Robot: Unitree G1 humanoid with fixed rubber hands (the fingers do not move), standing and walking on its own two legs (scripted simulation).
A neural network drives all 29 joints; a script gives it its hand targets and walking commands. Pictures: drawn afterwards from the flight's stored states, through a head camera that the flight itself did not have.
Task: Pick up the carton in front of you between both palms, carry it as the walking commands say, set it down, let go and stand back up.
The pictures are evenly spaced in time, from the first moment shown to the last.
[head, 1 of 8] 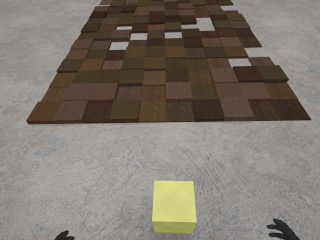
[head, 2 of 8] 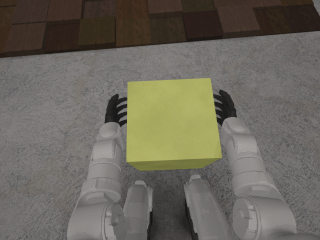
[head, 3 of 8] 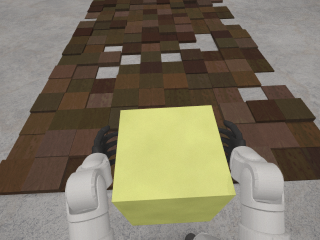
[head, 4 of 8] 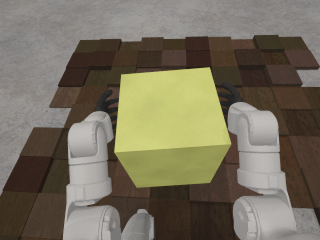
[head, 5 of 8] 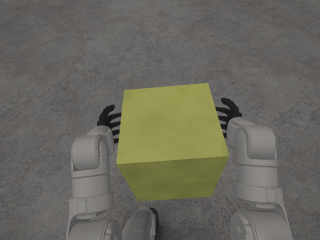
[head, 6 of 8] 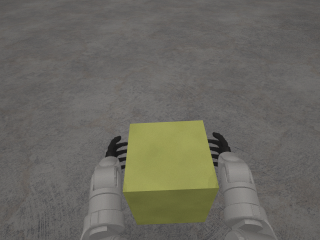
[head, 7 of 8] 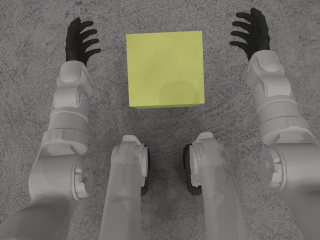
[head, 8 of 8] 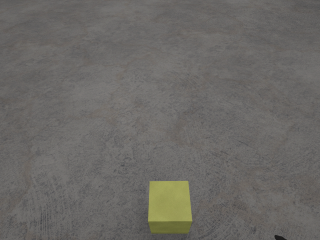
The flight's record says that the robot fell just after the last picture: no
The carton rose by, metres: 0.78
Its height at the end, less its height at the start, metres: +0.00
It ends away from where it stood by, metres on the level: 6.17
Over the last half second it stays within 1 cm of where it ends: yes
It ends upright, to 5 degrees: yes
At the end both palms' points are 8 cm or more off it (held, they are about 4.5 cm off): yes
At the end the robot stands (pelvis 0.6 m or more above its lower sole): yes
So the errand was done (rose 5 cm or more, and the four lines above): yes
